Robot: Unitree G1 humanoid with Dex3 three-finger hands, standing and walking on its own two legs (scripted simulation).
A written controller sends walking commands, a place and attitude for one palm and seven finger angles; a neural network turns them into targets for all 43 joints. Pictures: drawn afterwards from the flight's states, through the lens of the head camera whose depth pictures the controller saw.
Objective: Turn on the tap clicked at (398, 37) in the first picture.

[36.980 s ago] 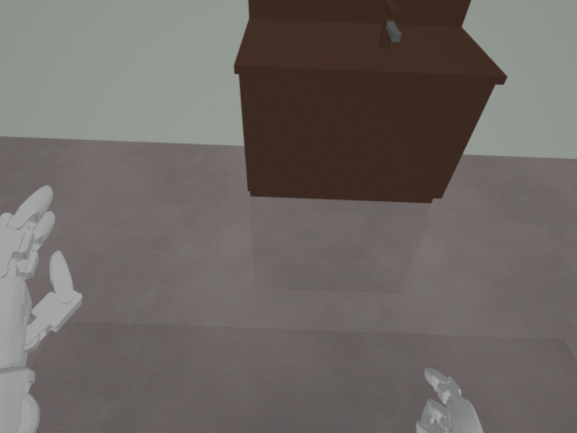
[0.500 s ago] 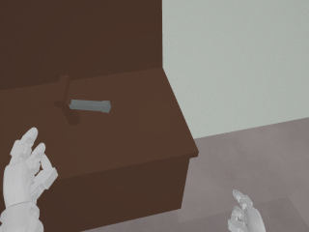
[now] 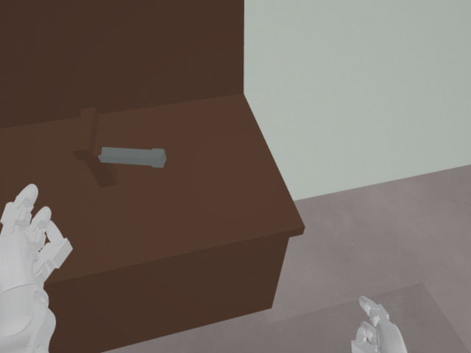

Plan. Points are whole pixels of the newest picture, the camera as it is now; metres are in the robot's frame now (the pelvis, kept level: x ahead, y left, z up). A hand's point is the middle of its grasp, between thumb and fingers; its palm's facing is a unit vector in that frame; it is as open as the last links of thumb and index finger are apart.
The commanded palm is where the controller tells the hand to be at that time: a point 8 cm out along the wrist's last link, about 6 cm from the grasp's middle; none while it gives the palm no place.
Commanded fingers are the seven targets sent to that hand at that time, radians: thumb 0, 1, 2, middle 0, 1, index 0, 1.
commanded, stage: reach beside the lever's end, fingers flat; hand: left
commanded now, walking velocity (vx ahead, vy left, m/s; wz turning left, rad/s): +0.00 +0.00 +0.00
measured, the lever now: (158, 158) +0.47 +0.21 +0.06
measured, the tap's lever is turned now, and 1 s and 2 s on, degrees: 71 71 71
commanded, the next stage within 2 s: push the lever round in 1.42 s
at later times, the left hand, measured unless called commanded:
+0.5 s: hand (57, 226) +0.28 +0.33 +0.07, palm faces +0.54 -0.84 -0.12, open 7.7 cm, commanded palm +0.24 +0.37 +0.07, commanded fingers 0.00 0.90 0.90 -0.16 -0.19 -0.16 -0.19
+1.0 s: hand (49, 215) +0.32 +0.38 +0.05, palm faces +0.56 -0.82 -0.13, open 7.8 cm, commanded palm +0.28 +0.41 +0.04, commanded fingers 0.00 0.90 0.90 -0.15 -0.15 -0.15 -0.15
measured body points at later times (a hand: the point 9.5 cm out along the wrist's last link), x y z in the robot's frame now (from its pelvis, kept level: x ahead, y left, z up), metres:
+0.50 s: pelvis -0.01 +0.01 -0.01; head +0.03 +0.01 +0.44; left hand +0.25 +0.37 +0.08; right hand +0.16 -0.23 -0.10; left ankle -0.01 +0.11 -0.72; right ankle +0.01 -0.08 -0.72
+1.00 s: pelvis +0.00 +0.02 -0.02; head +0.06 +0.02 +0.43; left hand +0.28 +0.42 +0.06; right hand +0.11 -0.25 -0.13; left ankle -0.01 +0.11 -0.72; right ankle +0.01 -0.08 -0.72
